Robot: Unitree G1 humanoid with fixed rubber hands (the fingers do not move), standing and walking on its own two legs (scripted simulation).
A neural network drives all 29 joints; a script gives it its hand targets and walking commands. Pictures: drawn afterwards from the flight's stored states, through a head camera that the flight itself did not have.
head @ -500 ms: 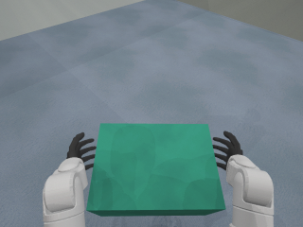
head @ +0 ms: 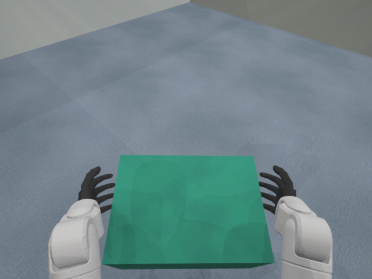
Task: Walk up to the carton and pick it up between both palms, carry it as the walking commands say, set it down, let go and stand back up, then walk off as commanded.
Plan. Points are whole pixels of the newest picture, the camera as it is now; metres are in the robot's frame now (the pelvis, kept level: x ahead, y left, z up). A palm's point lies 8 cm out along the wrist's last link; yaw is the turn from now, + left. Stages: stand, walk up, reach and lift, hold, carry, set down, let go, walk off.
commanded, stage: carry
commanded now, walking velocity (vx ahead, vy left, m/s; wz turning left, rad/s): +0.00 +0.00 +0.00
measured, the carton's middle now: (186, 213) +0.28 +0.00 -0.02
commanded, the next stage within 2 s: none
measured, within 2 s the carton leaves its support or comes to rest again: neither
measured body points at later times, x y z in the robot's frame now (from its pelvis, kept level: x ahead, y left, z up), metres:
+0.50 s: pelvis +0.02 +0.01 +0.01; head +0.01 +0.00 +0.46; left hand +0.29 +0.20 +0.08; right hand +0.29 -0.18 +0.07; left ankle -0.07 +0.10 -0.72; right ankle -0.06 -0.08 -0.72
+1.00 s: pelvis -0.03 +0.00 +0.00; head -0.06 -0.01 +0.45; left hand +0.23 +0.19 +0.06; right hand +0.24 -0.19 +0.06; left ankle -0.07 +0.10 -0.73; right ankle -0.06 -0.09 -0.73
